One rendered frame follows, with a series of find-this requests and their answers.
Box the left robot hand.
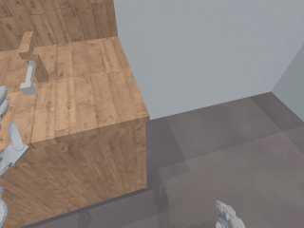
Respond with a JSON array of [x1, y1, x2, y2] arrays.
[[0, 85, 29, 178]]

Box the tap lever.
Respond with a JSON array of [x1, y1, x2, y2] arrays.
[[20, 60, 36, 96]]

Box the counter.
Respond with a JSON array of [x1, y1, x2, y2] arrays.
[[0, 0, 150, 228]]

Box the right robot hand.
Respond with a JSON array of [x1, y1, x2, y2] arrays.
[[215, 200, 246, 228]]

